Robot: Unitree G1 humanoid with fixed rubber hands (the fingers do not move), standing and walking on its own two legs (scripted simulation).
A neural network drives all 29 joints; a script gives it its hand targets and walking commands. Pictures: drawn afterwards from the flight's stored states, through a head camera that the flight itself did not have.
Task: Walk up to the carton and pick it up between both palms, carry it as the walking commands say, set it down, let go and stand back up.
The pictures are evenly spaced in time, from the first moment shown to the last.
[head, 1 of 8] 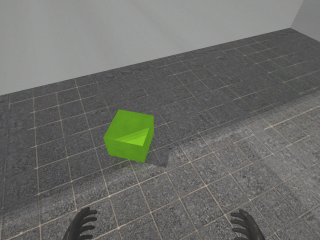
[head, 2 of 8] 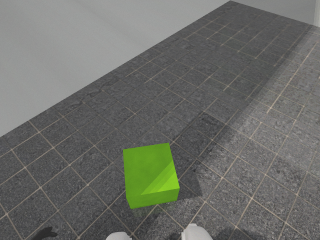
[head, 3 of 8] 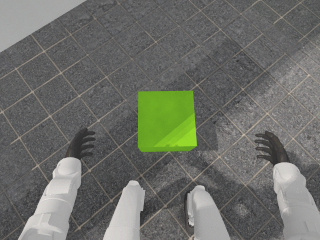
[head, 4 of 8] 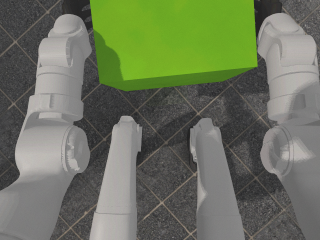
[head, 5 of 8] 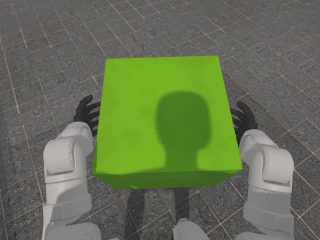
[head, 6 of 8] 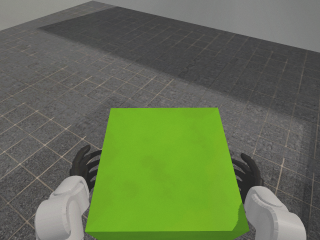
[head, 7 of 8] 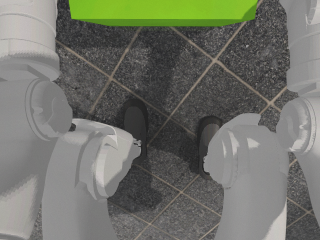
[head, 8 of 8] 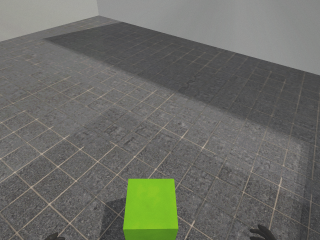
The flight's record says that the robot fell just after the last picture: no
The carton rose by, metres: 0.73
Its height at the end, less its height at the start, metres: +0.00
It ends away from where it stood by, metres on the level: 1.11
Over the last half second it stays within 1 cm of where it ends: yes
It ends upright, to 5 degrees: yes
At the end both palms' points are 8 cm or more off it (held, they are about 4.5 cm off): yes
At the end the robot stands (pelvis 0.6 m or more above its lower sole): yes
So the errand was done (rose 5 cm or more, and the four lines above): yes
